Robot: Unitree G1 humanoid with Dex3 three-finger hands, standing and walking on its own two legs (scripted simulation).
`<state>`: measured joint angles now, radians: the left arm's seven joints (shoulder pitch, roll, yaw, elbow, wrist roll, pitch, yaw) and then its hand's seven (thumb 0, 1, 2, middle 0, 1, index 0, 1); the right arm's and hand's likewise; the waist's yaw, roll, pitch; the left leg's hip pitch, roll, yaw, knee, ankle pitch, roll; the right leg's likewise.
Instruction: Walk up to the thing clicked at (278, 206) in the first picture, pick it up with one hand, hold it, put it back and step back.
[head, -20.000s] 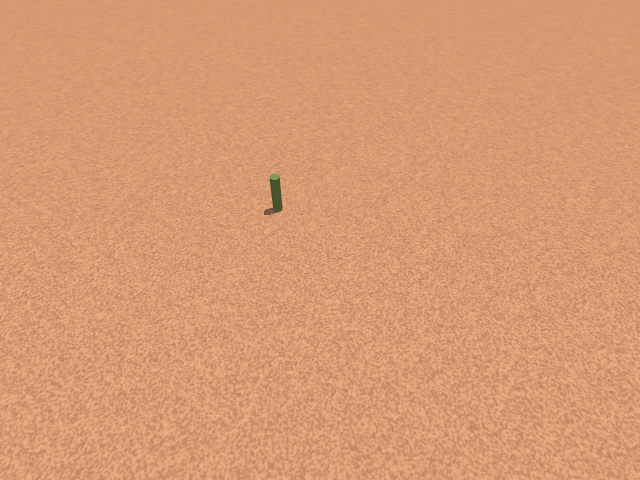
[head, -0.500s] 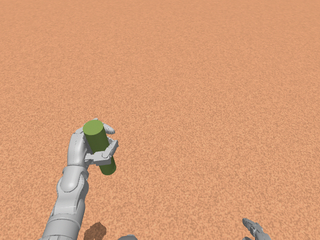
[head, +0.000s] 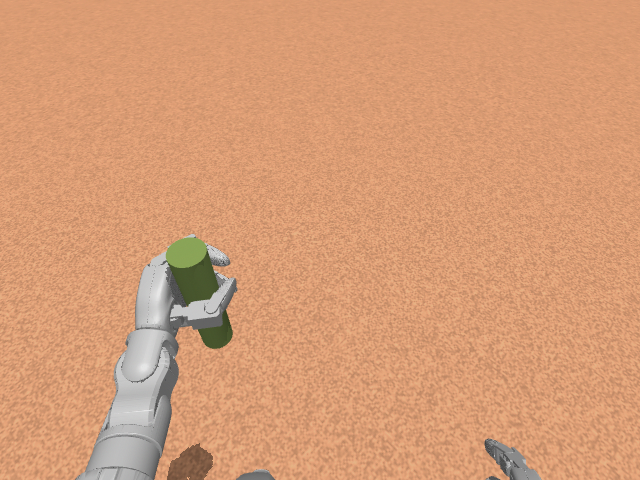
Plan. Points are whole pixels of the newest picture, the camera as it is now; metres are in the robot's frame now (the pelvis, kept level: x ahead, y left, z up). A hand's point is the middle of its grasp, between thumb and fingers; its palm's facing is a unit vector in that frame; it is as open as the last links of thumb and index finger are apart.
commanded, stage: crouch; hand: left
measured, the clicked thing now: (204, 299) +0.33 +0.18 +0.03
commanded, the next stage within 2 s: lower in 1.82 s
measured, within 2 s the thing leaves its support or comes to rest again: neither
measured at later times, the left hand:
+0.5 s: hand (225, 331) +0.35 +0.18 -0.10, palm faces +0.09 -1.00 -0.01, open 6.1 cm
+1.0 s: hand (240, 368) +0.38 +0.20 -0.34, palm faces +0.12 -0.99 -0.03, open 6.1 cm
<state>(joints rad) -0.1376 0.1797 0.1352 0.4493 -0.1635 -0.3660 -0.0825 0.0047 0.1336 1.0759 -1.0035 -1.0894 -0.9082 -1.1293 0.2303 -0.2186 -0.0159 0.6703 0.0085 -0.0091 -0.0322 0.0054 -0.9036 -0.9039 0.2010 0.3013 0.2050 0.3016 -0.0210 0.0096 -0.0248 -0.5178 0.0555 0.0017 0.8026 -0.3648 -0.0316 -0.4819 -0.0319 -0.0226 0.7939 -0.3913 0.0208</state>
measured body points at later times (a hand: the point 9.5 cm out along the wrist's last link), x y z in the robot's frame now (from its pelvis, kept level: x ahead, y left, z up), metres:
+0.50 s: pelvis -0.03 +0.00 -0.10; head +0.09 +0.02 +0.33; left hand +0.34 +0.23 -0.10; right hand +0.10 -0.27 -0.21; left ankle +0.03 +0.14 -0.71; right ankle +0.01 -0.13 -0.71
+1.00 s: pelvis -0.07 +0.00 -0.31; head +0.13 +0.03 +0.10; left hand +0.36 +0.25 -0.34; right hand +0.04 -0.26 -0.44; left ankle +0.02 +0.14 -0.71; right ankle +0.01 -0.13 -0.71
